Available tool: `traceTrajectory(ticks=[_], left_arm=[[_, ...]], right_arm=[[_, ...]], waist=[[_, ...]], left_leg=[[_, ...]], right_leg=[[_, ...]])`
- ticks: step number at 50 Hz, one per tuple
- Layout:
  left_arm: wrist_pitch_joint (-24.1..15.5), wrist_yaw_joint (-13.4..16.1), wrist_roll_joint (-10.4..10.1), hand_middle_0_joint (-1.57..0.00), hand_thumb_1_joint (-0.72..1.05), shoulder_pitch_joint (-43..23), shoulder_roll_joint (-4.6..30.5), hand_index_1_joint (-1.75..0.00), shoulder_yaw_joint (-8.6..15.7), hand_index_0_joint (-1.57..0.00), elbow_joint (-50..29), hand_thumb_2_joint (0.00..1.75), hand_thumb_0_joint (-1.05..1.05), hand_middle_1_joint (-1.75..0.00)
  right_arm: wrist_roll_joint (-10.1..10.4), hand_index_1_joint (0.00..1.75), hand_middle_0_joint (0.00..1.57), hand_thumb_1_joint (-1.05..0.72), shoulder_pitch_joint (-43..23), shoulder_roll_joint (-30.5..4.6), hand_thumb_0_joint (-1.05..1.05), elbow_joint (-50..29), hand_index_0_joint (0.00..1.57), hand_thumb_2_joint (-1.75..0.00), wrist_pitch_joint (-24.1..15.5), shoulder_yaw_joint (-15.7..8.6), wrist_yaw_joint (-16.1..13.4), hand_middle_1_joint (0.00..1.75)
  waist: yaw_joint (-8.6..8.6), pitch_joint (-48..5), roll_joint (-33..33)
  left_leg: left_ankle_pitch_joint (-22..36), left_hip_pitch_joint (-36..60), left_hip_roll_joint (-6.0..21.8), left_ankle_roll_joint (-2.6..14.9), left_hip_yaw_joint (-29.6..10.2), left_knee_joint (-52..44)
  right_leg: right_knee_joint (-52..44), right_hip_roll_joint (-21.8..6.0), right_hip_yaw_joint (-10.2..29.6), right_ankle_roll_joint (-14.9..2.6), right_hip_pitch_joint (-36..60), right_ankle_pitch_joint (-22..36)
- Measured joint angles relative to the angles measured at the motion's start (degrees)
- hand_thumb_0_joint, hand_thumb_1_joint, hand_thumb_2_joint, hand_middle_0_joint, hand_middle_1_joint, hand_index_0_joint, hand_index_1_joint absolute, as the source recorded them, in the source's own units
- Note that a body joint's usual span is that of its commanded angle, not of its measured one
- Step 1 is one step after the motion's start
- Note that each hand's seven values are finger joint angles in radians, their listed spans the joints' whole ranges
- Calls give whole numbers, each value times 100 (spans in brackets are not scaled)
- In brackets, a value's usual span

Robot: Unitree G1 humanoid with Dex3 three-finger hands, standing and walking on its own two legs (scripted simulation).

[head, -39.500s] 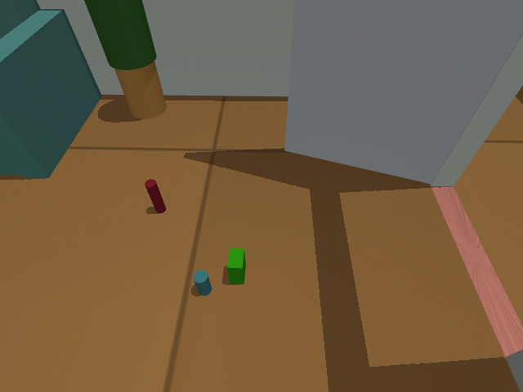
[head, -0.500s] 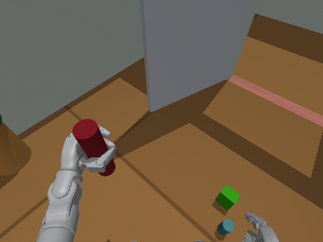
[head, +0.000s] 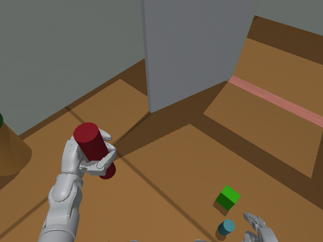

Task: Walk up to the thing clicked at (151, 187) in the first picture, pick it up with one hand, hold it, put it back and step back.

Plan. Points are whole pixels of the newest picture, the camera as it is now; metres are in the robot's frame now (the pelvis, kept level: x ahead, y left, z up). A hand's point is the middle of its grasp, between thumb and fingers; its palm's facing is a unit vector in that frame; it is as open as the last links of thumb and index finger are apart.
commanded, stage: hold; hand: left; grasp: from the side
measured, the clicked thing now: (98, 154) +0.32 +0.17 +0.04
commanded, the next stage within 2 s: crouch in 0.52 s
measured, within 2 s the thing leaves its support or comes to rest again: neither
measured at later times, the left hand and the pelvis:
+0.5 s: hand (101, 155) +0.31 +0.16 +0.06, palm faces -0.03 -1.00 +0.00, open 6.8 cm; pelvis -0.01 +0.00 +0.00, yaw +0 degrees
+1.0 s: hand (106, 166) +0.31 +0.16 -0.01, palm faces +0.00 -1.00 +0.02, open 6.8 cm; pelvis -0.02 +0.00 -0.03, yaw +0 degrees
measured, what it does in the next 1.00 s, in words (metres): stands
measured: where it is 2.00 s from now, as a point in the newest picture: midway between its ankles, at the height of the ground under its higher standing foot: outside the picture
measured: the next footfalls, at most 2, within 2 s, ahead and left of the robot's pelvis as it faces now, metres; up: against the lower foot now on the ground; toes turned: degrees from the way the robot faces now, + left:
none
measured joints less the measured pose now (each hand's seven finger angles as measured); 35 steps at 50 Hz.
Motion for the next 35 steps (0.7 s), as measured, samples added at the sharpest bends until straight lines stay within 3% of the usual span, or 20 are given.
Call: traceTrajectory(ticks=[35], left_arm=[[21,3,11,-89,-1,-52,23,-111,25,-91,18,112,3,-110]], right_arm=[[7,30,20,-88,-35,-17,1,-11,21,-90,-66,15,-41,30]], waist=[[-23,39,-21]], left_leg=[[87,0,1,-17,-9,-42]], right_leg=[[-8,5,-4,-24,-14,66]])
